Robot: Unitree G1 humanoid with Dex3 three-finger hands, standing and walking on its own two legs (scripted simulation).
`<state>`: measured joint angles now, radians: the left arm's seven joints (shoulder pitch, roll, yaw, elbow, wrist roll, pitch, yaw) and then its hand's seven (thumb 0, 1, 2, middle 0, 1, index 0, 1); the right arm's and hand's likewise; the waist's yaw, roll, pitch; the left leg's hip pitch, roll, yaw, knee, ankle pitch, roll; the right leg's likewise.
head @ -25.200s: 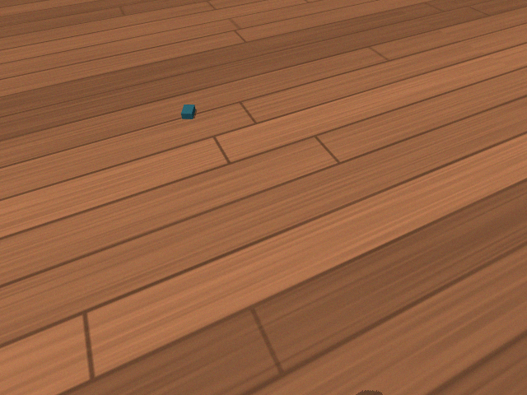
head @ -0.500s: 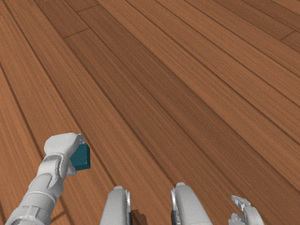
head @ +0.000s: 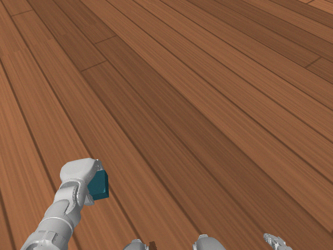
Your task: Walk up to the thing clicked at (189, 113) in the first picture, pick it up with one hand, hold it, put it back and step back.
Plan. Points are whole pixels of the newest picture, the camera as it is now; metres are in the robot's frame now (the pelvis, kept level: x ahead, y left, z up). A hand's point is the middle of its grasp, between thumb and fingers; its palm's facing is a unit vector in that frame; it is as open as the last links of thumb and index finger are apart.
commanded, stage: lift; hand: left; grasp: from above
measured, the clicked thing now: (88, 187) +0.32 +0.22 -0.11
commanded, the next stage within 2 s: hold in 0.06 s
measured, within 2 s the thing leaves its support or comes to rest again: neither
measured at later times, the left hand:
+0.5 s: hand (80, 175) +0.33 +0.22 -0.04, palm faces -0.46 -0.06 -0.89, open 9.6 cm
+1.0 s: hand (77, 178) +0.31 +0.22 -0.01, palm faces -0.46 -0.06 -0.89, open 9.6 cm
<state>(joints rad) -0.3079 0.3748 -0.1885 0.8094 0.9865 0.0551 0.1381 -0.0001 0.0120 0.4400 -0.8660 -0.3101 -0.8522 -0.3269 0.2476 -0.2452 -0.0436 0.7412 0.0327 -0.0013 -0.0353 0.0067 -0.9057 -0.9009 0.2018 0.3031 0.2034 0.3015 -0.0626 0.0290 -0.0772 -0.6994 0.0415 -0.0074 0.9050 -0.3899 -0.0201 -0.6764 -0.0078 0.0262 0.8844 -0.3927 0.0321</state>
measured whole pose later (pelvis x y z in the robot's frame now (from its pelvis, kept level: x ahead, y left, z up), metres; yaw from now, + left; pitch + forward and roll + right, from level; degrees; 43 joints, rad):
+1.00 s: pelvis +0.01 +0.00 +0.04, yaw -1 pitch +3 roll +0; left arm -0.26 0.37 -0.22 0.71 1.01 0.03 0.02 0.00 0.01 0.44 -0.87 -0.30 -0.85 -0.32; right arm 0.21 -0.26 -0.05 0.70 0.05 0.05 -0.03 0.01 -0.91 -0.90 0.20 0.30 0.20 0.30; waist -0.02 0.04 -0.03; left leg -0.35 0.03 0.02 0.58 -0.27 -0.02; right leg -0.35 -0.02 0.04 0.58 -0.28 0.03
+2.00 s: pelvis +0.01 +0.00 +0.05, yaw -1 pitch +1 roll +0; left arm -0.24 0.38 -0.22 0.64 0.99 0.04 -0.02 0.00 0.01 0.44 -0.87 -0.30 -0.85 -0.33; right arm 0.18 -0.25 -0.04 0.71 0.06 0.05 -0.04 0.01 -0.91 -0.90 0.20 0.30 0.20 0.30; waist 0.00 0.05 -0.01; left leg -0.28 0.03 0.02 0.50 -0.23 -0.02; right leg -0.28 -0.02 0.04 0.51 -0.24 0.03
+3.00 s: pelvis -0.04 +0.01 -0.16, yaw -1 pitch +31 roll -2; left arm -0.63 0.39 -0.08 1.18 1.15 -0.01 0.39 0.00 0.03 0.43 -0.84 -0.32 -0.83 -0.34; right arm 0.21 -0.23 -0.08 0.77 -0.05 -0.01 -0.01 0.01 -0.90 -0.90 0.20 0.30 0.20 0.30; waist -0.12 0.05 -0.19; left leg -1.59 0.03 -0.04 1.64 -0.59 -0.01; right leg -1.56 0.00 0.03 1.61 -0.60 0.05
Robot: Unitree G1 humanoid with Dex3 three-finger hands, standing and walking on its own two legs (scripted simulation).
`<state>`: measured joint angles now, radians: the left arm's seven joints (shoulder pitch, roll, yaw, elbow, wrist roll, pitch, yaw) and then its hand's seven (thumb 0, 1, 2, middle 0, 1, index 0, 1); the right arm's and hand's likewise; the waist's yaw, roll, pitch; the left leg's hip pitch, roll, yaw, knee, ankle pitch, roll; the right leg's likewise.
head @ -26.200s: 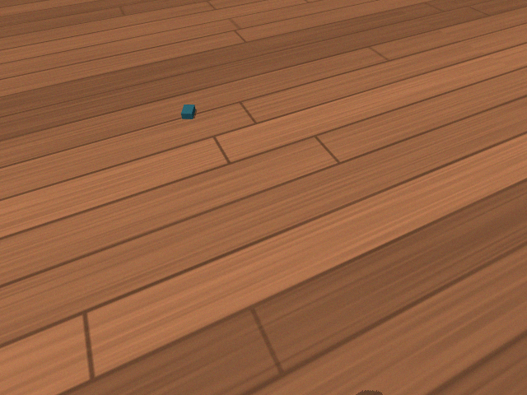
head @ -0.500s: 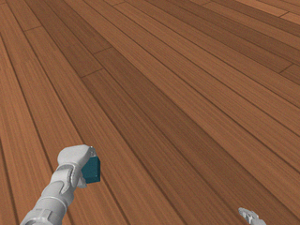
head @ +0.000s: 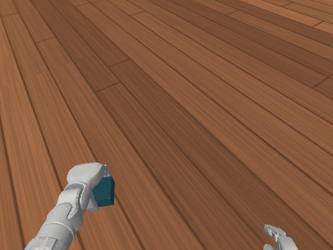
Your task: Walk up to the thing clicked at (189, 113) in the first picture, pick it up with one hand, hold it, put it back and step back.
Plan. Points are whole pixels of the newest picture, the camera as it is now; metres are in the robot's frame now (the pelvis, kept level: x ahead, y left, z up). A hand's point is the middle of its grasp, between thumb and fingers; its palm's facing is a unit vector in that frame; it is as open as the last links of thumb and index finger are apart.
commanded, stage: hold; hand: left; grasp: from above
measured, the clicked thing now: (94, 192) +0.30 +0.22 -0.08
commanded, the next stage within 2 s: crouch in 1.06 s
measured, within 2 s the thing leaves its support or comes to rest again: neither
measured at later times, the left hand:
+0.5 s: hand (88, 193) +0.28 +0.22 -0.04, palm faces -0.45 -0.06 -0.89, open 9.6 cm
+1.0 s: hand (89, 190) +0.29 +0.22 -0.03, palm faces -0.45 -0.06 -0.89, open 9.6 cm
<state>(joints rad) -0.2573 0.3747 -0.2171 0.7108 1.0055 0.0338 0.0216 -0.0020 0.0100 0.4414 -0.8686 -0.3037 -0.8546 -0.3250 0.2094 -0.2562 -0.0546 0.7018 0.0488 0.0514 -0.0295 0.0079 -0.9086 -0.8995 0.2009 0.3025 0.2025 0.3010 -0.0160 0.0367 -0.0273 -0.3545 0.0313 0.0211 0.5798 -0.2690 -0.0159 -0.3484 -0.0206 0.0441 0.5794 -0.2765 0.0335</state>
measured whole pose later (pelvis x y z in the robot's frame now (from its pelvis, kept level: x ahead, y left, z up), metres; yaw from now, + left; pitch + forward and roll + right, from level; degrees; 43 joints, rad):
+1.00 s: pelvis +0.00 +0.00 +0.01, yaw +0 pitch +1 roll +0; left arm -0.24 0.38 -0.22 0.64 0.99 0.04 -0.02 0.00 0.01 0.44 -0.87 -0.30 -0.85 -0.33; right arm 0.18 -0.25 -0.04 0.71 0.06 0.05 -0.04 0.01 -0.91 -0.90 0.20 0.30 0.20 0.30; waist 0.00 0.05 -0.01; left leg -0.28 0.03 0.02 0.50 -0.23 -0.02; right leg -0.28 -0.02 0.04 0.51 -0.24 0.03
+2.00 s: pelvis -0.05 +0.01 -0.20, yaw +0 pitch +31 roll -2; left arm -0.63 0.39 -0.08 1.18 1.15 -0.01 0.39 0.00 0.03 0.43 -0.84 -0.32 -0.83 -0.34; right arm 0.21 -0.23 -0.08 0.77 -0.05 -0.01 -0.01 0.01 -0.90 -0.90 0.20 0.30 0.20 0.30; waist -0.12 0.05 -0.19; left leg -1.59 0.03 -0.04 1.64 -0.59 -0.01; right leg -1.56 0.00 0.03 1.61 -0.60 0.05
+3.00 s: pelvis -0.08 +0.00 -0.40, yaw -3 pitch +35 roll -5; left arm -0.84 0.56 0.04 1.39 1.24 -0.13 0.46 0.00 0.07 0.41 -0.81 -0.35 -0.80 -0.36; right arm 0.13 -0.24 -0.01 0.79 -0.13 -0.07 0.11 0.00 -0.90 -0.90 0.20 0.30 0.20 0.30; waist -0.19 0.00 -0.10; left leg -2.24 0.01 -0.13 2.29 -0.66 -0.04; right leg -2.18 0.03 -0.01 2.24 -0.68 0.05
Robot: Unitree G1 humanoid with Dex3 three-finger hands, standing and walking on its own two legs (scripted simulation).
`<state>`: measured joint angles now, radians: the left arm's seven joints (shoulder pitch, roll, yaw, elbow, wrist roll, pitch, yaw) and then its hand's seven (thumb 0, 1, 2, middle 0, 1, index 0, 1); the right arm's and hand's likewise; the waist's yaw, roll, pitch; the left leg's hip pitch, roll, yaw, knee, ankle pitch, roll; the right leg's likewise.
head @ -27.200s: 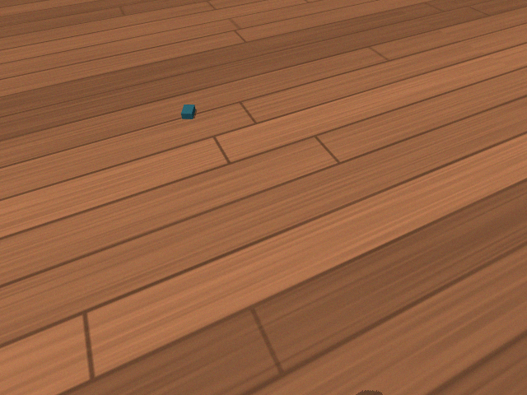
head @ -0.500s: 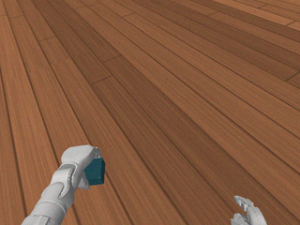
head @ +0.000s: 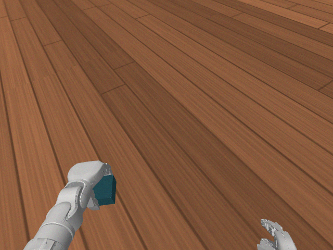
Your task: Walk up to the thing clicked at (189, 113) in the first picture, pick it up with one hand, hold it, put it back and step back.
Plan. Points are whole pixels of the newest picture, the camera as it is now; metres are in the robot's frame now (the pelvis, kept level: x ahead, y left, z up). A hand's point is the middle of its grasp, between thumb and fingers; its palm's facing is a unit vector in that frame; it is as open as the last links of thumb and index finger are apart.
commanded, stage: hold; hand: left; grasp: from above
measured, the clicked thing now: (95, 191) +0.30 +0.23 -0.07
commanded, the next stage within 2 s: crouch in 0.06 s
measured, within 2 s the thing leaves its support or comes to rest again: neither
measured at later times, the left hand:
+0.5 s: hand (99, 202) +0.28 +0.22 -0.10, palm faces -0.49 -0.04 -0.87, open 9.6 cm
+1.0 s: hand (118, 211) +0.33 +0.23 -0.35, palm faces -0.45 +0.02 -0.89, open 9.6 cm
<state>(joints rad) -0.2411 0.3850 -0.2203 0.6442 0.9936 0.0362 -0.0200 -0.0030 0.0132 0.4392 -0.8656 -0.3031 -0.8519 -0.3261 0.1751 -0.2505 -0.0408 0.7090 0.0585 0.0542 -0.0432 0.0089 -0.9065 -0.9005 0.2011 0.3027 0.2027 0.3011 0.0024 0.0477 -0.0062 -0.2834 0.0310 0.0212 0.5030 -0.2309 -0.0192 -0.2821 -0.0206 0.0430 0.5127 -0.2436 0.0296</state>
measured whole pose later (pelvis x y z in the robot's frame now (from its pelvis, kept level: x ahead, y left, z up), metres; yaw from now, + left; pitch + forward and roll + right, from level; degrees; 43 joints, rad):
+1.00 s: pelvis -0.05 +0.01 -0.21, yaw +0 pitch +31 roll -2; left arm -0.63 0.39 -0.08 1.18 1.15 -0.01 0.39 0.00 0.03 0.43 -0.84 -0.32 -0.83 -0.34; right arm 0.21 -0.23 -0.08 0.77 -0.05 -0.01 -0.01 0.01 -0.90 -0.90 0.20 0.30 0.20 0.30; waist -0.12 0.05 -0.19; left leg -1.59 0.03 -0.04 1.64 -0.59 -0.01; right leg -1.56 0.00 0.03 1.61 -0.60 0.05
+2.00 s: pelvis -0.07 +0.00 -0.41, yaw -3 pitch +35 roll -5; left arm -0.84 0.56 0.04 1.39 1.24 -0.13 0.46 0.00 0.07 0.41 -0.81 -0.35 -0.80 -0.36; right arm 0.13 -0.24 -0.01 0.79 -0.13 -0.07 0.11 0.00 -0.90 -0.90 0.20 0.30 0.20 0.30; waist -0.19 0.00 -0.10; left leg -2.24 0.01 -0.13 2.29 -0.66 -0.04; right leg -2.18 0.03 -0.01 2.24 -0.68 0.05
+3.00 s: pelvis -0.06 +0.00 -0.47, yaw -7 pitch +32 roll -8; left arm -0.92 0.69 0.13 1.63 1.27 -0.20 0.60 0.00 0.05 0.42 -0.83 -0.34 -0.81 -0.35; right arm 0.07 -0.26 0.09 0.81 -0.23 -0.14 0.21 0.00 -0.90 -0.89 0.20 0.30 0.20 0.30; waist -0.26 -0.05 0.03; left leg -2.36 0.00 -0.21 2.51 -0.72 -0.06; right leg -2.30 0.07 -0.05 2.42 -0.71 0.07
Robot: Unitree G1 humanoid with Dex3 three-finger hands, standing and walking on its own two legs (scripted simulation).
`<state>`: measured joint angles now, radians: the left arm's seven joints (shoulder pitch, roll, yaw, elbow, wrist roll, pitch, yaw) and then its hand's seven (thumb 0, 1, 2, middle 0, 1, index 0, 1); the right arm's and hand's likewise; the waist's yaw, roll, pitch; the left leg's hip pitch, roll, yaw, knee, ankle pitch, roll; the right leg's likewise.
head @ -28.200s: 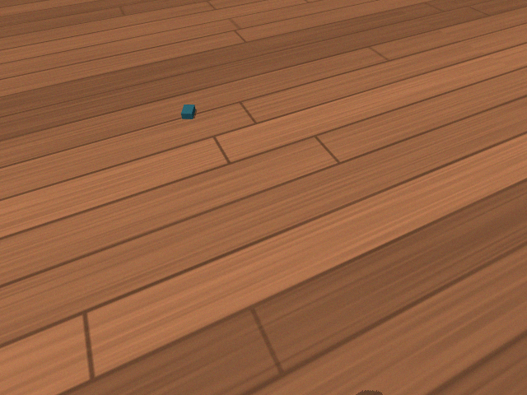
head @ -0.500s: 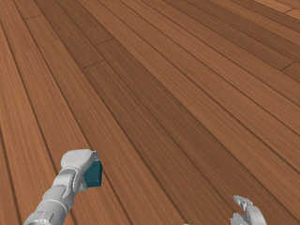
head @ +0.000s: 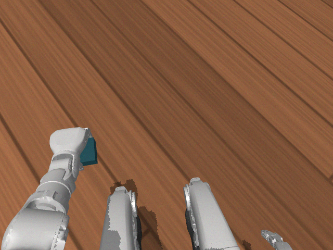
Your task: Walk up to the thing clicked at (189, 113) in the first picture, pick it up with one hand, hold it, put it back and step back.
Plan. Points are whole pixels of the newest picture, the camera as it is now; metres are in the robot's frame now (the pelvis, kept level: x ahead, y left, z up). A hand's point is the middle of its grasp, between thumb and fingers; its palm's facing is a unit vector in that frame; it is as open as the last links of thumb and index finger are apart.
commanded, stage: crouch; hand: left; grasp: from above
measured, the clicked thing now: (77, 153) +0.39 +0.23 -0.17
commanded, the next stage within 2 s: lower in 1.12 s
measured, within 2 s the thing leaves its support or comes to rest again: neither
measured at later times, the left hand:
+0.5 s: hand (92, 160) +0.40 +0.22 -0.31, palm faces -0.46 -0.02 -0.89, open 9.6 cm
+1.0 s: hand (97, 162) +0.41 +0.22 -0.38, palm faces -0.47 -0.01 -0.88, open 9.6 cm
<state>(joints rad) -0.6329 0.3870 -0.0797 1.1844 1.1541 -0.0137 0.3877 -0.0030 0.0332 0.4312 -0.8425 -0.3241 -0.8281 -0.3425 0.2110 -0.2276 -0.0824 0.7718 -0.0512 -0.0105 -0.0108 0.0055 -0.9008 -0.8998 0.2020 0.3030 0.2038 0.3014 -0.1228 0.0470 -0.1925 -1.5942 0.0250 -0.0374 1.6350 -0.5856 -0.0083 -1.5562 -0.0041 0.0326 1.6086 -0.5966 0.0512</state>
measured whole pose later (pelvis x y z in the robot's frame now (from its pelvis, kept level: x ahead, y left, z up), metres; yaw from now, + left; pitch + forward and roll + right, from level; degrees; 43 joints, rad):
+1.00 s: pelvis -0.02 -0.01 -0.20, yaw -3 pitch +35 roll -5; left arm -0.84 0.56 0.04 1.39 1.24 -0.13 0.46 0.00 0.07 0.41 -0.81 -0.35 -0.80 -0.36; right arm 0.13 -0.24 -0.01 0.79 -0.13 -0.07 0.11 0.00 -0.90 -0.90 0.20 0.30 0.20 0.30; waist -0.19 0.00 -0.10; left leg -2.24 0.01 -0.13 2.29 -0.66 -0.04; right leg -2.18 0.03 -0.01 2.24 -0.68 0.05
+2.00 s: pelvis -0.01 -0.01 -0.26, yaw -7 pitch +32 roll -8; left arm -0.92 0.69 0.13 1.63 1.27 -0.20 0.60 0.00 0.05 0.42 -0.83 -0.34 -0.81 -0.35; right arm 0.07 -0.26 0.09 0.81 -0.23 -0.14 0.21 0.00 -0.90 -0.89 0.20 0.30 0.20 0.30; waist -0.26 -0.05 0.03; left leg -2.36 0.00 -0.21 2.51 -0.72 -0.06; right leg -2.30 0.07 -0.05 2.42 -0.71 0.07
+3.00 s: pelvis -0.02 +0.00 -0.27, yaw -11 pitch +27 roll -12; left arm -0.92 0.80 0.12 1.77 1.29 -0.22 0.74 0.00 0.05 0.49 -0.76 -0.41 -0.74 -0.42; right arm 0.06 -0.32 0.17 0.82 -0.30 -0.25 0.31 0.00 -0.90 -0.90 0.20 0.30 0.20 0.30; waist -0.31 -0.10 0.10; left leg -2.34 0.01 -0.27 2.58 -0.73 -0.04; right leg -2.25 0.09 -0.10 2.43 -0.68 0.08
